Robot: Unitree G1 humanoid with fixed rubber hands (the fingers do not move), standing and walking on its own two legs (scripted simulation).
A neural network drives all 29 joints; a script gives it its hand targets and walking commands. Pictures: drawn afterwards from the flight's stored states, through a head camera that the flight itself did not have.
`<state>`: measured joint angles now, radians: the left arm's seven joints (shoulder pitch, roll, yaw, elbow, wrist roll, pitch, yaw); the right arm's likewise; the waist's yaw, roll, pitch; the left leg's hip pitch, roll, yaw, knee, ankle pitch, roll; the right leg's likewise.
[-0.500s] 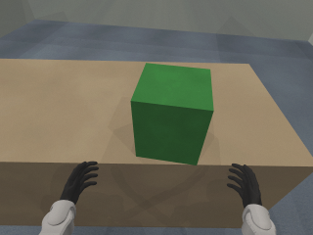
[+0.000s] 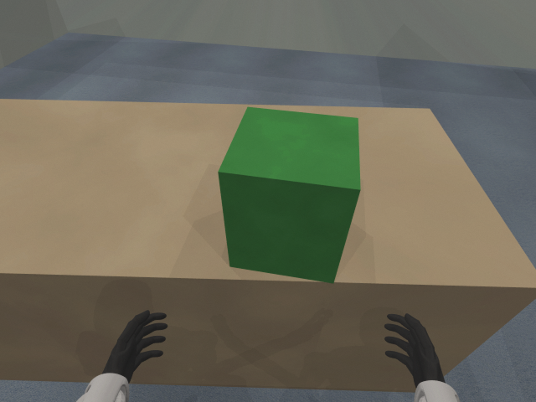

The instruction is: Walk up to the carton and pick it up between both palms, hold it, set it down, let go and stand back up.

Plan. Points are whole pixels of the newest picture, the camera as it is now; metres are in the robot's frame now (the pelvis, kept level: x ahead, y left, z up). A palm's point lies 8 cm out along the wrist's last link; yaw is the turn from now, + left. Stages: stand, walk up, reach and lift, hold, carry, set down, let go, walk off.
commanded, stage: set down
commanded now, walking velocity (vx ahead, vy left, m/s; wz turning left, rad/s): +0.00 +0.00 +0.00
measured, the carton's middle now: (290, 195) +0.50 -0.02 +0.04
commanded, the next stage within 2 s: let go in 0.66 s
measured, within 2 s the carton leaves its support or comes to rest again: neither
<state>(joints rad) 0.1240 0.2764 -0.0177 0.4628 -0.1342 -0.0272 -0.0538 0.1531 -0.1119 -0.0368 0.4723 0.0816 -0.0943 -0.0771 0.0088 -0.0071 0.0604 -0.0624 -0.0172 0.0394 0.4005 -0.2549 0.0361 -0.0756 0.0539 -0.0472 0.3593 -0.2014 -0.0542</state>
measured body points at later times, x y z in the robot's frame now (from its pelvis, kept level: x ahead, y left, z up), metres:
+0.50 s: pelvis +0.00 -0.01 +0.00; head +0.00 +0.00 +0.45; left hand +0.18 +0.23 -0.07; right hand +0.18 -0.22 -0.08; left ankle -0.02 +0.09 -0.74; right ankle +0.00 -0.08 -0.74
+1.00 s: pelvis -0.01 -0.01 +0.00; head -0.01 +0.00 +0.45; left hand +0.17 +0.22 -0.09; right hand +0.15 -0.24 -0.09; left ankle -0.02 +0.09 -0.74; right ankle +0.00 -0.08 -0.74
